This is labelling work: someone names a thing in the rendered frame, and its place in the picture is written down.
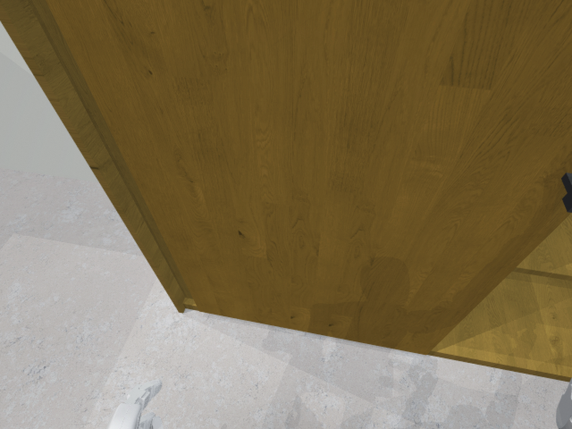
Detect left robot hand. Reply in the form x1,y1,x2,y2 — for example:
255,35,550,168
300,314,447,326
106,379,163,429

